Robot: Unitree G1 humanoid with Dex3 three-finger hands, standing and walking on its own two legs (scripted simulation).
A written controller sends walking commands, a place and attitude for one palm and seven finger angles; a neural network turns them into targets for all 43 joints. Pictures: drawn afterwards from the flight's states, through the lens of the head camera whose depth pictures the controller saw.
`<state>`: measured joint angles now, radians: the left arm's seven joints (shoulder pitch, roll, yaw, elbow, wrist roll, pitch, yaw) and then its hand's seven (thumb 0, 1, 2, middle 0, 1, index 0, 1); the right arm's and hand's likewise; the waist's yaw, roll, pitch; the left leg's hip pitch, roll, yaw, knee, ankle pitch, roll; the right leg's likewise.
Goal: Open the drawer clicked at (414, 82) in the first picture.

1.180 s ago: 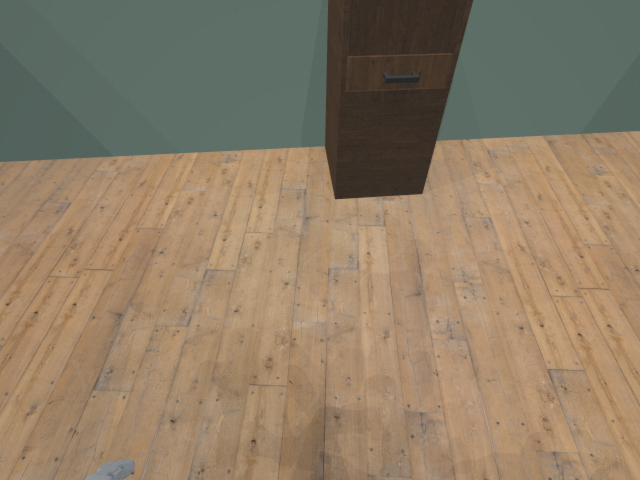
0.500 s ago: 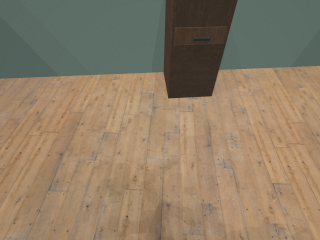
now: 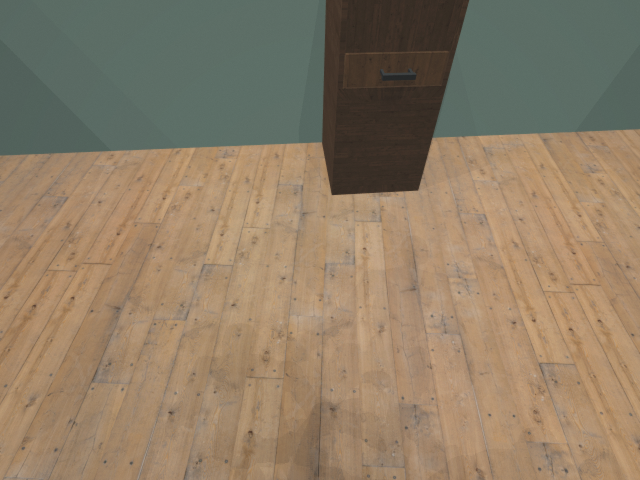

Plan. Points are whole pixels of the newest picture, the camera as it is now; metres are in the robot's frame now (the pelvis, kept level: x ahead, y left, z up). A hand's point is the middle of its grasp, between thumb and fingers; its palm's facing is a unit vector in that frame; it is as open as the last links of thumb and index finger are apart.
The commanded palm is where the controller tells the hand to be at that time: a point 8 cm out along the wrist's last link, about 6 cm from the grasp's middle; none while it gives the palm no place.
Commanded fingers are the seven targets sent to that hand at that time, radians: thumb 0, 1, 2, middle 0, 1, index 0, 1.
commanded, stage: look at it before walking up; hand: left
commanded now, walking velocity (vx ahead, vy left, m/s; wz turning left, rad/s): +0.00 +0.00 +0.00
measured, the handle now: (397, 73) +1.50 -0.22 -0.16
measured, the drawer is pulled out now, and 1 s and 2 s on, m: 0.00 0.00 0.00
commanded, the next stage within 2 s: walk to a spot facing it in 0.26 s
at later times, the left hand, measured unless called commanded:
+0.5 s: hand out of the picture +0.08 +0.25 -0.16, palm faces -0.04 -0.94 -0.33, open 7.4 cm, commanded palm none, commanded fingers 0.00 0.90 0.90 -0.20 -0.30 -0.20 -0.30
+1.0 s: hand out of the picture +0.05 +0.16 -0.16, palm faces -0.21 -0.96 -0.20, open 7.4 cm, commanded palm none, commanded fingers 0.00 0.90 0.90 -0.20 -0.30 -0.20 -0.30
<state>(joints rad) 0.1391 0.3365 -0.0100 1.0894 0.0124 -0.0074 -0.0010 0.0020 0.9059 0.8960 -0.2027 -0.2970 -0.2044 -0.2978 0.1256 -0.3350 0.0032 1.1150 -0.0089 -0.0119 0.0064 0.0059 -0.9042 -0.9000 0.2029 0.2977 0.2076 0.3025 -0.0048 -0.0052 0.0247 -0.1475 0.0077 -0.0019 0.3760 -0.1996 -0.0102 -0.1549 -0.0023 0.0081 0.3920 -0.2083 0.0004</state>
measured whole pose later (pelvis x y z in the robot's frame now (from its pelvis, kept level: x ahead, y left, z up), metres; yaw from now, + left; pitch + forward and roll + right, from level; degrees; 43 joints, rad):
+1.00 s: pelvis +0.04 -0.02 +0.00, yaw -17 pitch +1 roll +1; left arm 0.43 0.16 0.03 1.01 0.02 -0.03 -0.01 0.00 0.91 0.90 -0.20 -0.30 -0.20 -0.30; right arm 0.17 -0.25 -0.06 0.96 -0.02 0.01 0.02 0.01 -0.91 -0.90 0.20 0.30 0.20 0.30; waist 0.04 0.02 0.03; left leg -0.56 0.09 0.03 1.06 -0.25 -0.06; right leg -0.16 0.06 0.07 0.40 -0.25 -0.05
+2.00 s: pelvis +0.41 -0.12 -0.02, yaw -48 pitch -1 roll -2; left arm 0.20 0.18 0.07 0.98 0.00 -0.06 0.01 -0.03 0.94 0.90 -0.20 -0.30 -0.21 -0.30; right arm 0.44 -0.08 -0.03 1.11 -0.01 -0.02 -0.01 0.01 -0.91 -0.90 0.20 0.30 0.21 0.30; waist -0.03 -0.01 0.05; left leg -0.36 0.13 0.10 1.34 -0.39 -0.02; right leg -0.28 0.08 -0.17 0.59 -0.31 -0.11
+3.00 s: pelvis +0.66 -0.45 -0.01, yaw -72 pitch -1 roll +1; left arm 0.21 0.16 0.07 1.01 0.02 -0.05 0.01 0.00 0.93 0.90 -0.20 -0.30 -0.20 -0.30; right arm 0.26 -0.18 -0.06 1.03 -0.03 -0.01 0.00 0.01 -0.91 -0.90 0.20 0.30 0.20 0.30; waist -0.03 0.03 0.06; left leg -0.50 0.17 0.08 1.20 -0.32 -0.05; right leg -0.29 0.00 -0.12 0.53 -0.22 -0.08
